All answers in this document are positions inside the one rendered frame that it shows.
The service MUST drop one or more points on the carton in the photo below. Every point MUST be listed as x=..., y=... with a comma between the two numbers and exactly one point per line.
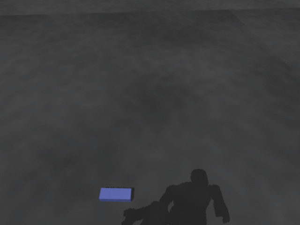
x=115, y=195

